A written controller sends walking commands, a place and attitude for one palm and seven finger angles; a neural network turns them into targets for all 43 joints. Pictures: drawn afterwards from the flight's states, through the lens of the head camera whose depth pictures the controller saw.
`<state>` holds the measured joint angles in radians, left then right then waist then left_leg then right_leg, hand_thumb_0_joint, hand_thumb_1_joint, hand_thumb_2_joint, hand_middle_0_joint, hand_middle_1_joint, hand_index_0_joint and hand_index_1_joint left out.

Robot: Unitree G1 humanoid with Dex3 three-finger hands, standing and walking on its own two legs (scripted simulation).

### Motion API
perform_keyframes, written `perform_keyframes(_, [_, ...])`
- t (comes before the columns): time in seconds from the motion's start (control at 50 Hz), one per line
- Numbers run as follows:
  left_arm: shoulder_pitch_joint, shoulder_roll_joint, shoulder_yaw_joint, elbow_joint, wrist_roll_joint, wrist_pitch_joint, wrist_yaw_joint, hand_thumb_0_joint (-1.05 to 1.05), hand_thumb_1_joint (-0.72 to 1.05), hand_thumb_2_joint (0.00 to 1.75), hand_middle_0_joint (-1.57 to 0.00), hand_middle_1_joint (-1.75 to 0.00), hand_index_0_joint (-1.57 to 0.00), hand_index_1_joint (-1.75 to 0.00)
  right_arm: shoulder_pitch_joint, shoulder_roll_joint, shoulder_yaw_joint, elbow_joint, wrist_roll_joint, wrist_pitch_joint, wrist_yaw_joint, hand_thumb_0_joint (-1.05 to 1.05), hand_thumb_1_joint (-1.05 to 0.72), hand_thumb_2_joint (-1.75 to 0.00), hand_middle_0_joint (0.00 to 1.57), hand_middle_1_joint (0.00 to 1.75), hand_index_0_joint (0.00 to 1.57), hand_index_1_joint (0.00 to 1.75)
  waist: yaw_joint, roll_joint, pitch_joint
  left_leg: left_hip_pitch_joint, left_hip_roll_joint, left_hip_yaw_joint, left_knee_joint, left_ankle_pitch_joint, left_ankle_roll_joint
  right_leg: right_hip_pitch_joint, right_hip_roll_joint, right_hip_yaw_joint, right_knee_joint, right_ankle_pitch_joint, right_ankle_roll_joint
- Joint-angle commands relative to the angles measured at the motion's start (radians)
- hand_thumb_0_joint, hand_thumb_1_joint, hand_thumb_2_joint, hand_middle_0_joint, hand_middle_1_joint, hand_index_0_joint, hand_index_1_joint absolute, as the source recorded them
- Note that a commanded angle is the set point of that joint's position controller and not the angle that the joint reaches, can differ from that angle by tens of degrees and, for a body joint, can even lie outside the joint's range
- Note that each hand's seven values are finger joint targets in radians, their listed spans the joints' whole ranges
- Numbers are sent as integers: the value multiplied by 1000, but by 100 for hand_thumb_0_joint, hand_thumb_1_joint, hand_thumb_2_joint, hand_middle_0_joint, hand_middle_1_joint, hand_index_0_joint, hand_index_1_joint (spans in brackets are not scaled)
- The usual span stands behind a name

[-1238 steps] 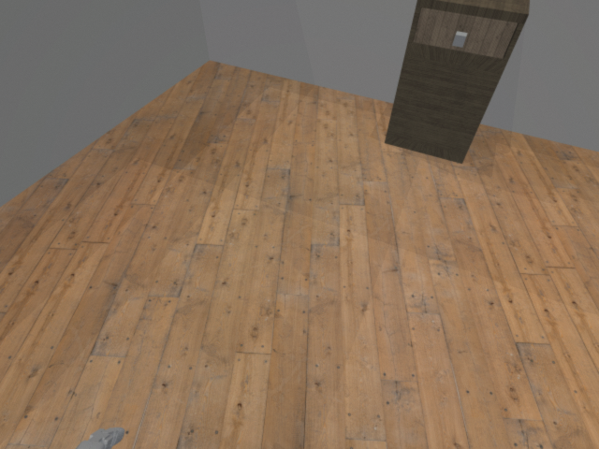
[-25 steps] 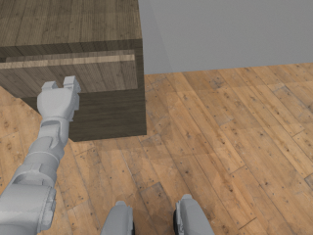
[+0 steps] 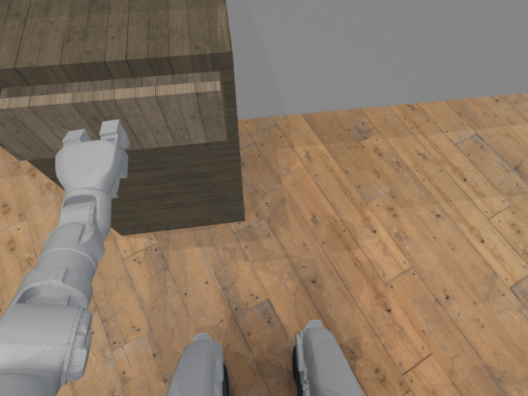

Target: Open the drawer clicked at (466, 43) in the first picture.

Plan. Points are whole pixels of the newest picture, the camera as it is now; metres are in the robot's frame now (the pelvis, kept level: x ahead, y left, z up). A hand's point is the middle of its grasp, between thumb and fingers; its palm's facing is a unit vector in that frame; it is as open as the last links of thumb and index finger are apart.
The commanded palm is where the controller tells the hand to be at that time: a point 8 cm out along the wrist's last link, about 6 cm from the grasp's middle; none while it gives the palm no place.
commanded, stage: pull the drawer open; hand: left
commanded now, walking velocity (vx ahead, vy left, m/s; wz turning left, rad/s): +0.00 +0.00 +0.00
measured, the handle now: (110, 150) +0.51 +0.24 -0.03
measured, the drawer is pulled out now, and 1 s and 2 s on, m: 0.04 0.16 0.30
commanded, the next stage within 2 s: none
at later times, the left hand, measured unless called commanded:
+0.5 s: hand (104, 211) +0.40 +0.24 -0.04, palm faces -0.01 -0.03 -1.00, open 8.2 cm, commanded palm +0.38 +0.23 +0.02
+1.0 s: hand (103, 255) +0.33 +0.23 -0.04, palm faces -0.04 -0.06 -1.00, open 8.2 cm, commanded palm +0.29 +0.23 +0.02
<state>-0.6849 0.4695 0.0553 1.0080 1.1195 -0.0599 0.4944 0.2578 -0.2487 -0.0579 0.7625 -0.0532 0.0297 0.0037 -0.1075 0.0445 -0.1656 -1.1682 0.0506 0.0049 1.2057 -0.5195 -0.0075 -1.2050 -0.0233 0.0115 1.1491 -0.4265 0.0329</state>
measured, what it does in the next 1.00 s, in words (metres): stands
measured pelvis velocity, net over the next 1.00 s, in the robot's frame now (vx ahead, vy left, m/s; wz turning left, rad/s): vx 0.04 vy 0.00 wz -0.02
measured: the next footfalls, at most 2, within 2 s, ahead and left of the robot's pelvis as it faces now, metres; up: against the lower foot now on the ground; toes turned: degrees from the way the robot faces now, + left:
none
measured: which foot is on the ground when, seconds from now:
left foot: down 0.00-1.00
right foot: down 0.00-1.00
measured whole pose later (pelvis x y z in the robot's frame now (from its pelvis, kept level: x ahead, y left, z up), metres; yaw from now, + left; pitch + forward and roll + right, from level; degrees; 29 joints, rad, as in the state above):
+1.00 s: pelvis +0.04 +0.00 +0.03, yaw -1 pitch +22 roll -1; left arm 0.06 0.30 0.01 0.40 1.11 0.02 0.60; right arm 0.22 -0.23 -0.08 0.70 -0.06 0.06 0.01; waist -0.06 0.03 -0.18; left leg -0.91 0.07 0.03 1.09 -0.56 -0.02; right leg -0.97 0.00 0.03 1.06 -0.47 0.03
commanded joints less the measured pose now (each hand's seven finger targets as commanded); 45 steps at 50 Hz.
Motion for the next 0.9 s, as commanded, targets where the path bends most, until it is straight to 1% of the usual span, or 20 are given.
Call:
perform_keyframes(0.0, [-57,154,25,-244,-22,-7,32,0,90,90,-40,-135,-40,-135,113,-152,-58,-79,4,-13,-4,0,-90,-90,20,30,20,30,77,41,-545,415,-50,17,-192,377,24,406,61,-61,-147,279,-65])
perform_keyframes(0.02, [-2,155,38,-280,-29,-9,31,0,90,90,-40,-135,-40,-135,104,-152,-57,-87,3,-12,-2,0,-90,-90,20,30,20,30,94,49,-565,426,-51,17,-196,408,23,429,62,-60,-143,307,-69])
perform_keyframes(0.14, [252,76,20,-433,-22,7,71,0,90,90,-40,-135,-40,-135,63,-140,-63,-113,6,-4,-1,0,-90,-90,20,30,20,30,95,-10,-474,458,-41,26,-215,516,24,471,64,-64,-169,405,-67])
perform_keyframes(0.24, [454,52,34,-556,-4,42,117,0,90,90,-40,-135,-40,-135,32,-133,-63,-130,-2,-1,2,0,-90,-90,20,30,20,30,112,-8,-442,505,-38,22,-214,653,20,509,62,-63,-169,516,-66])
perform_keyframes(0.26, [302,63,22,-561,2,49,126,0,90,90,-40,-135,-40,-135,35,-138,-61,-115,-3,2,-3,0,-90,-90,20,30,20,30,61,-1,-418,507,-35,16,-204,631,19,477,59,-61,-173,519,-62])
perform_keyframes(0.28, [143,100,33,-525,22,47,136,0,90,90,-40,-135,-40,-135,43,-143,-59,-82,-13,1,-14,0,-90,-90,20,30,20,30,33,-15,-382,477,-35,13,-187,601,21,440,54,-61,-162,510,-57])
perform_keyframes(0.3, [84,116,44,-500,30,45,138,0,90,90,-40,-135,-40,-135,52,-142,-58,-74,-17,0,-18,0,-90,-90,20,30,20,30,30,12,-377,466,-38,12,-183,567,19,419,54,-64,-150,474,-60])
perform_keyframes(0.34, [165,130,66,-462,46,55,142,0,90,90,-40,-135,-40,-135,32,-140,-56,-69,-26,7,-24,0,-90,-90,20,30,20,30,67,37,-402,488,-42,13,-178,621,16,421,51,-62,-136,480,-64])
perform_keyframes(0.38, [157,83,24,-459,46,68,141,0,90,90,-40,-135,-40,-135,33,-131,-59,-81,-23,10,-22,0,-90,-90,20,30,20,30,60,34,-413,506,-46,16,-179,631,15,430,52,-63,-150,494,-64])
perform_keyframes(0.42, [121,89,19,-500,44,78,136,0,90,90,-40,-135,-40,-135,30,-130,-60,-90,-22,16,-23,0,-90,-90,20,30,20,30,64,63,-465,539,-48,9,-176,674,12,446,52,-63,-144,511,-67])
perform_keyframes(0.46, [120,65,-2,-487,35,90,126,0,90,90,-40,-135,-40,-135,31,-124,-61,-94,-17,23,-26,0,-90,-90,20,30,20,30,63,40,-479,550,-49,11,-179,676,13,465,52,-64,-152,524,-63])
perform_keyframes(0.48, [125,73,4,-467,31,96,122,0,90,90,-40,-135,-40,-135,24,-124,-59,-96,-17,25,-29,0,-90,-90,20,30,20,30,65,13,-483,532,-52,13,-181,645,14,483,52,-62,-157,521,-61])
perform_keyframes(0.54, [95,80,2,-477,14,93,106,0,90,90,-40,-135,-40,-135,14,-121,-56,-103,-14,24,-36,0,-90,-90,20,30,20,30,69,29,-505,534,-57,19,-186,610,16,503,50,-57,-161,515,-60])
perform_keyframes(0.56, [99,88,8,-451,9,91,99,0,90,90,-40,-135,-40,-135,11,-121,-56,-100,-13,25,-39,0,-90,-90,20,30,20,30,65,-3,-486,512,-60,22,-189,568,19,512,51,-55,-167,505,-59])
perform_keyframes(0.6, [187,99,31,-454,3,79,91,0,90,90,-40,-135,-40,-135,-5,-118,-52,-116,-11,21,-41,0,-90,-90,20,30,20,30,93,-12,-489,485,-66,34,-199,520,22,551,51,-45,-173,504,-60])
perform_keyframes(0.62, [223,104,40,-484,-8,72,85,0,90,90,-40,-135,-40,-135,-12,-121,-48,-127,-12,19,-38,0,-90,-90,20,30,20,30,112,31,-505,491,-68,30,-209,534,21,564,52,-46,-169,505,-66])
perform_keyframes(0.64, [295,89,37,-484,-3,68,85,0,90,90,-40,-135,-40,-135,-23,-116,-48,-134,-8,20,-35,0,-90,-90,20,30,20,30,124,24,-488,497,-66,35,-214,542,20,562,52,-47,-172,499,-66])
perform_keyframes(0.74, [536,37,29,-596,-4,42,95,0,90,90,-40,-135,-40,-135,-52,-112,-47,-174,-3,8,-15,0,-90,-90,20,30,20,30,149,35,-447,500,-56,36,-230,547,16,553,61,-56,-178,474,-75])
perform_keyframes(0.82, [678,11,27,-697,-5,45,125,0,90,90,-40,-135,-40,-135,-70,-113,-51,-195,-3,-3,-3,0,-90,-90,20,30,20,30,141,16,-401,484,-51,32,-234,523,11,535,65,-64,-176,448,-78])
perform_keyframes(0.88, [747,-1,20,-778,7,60,156,0,90,90,-40,-135,-40,-135,-73,-112,-54,-200,-9,-10,2,0,-90,-90,20,30,20,30,135,28,-419,508,-45,33,-223,548,9,522,66,-60,-165,469,-77])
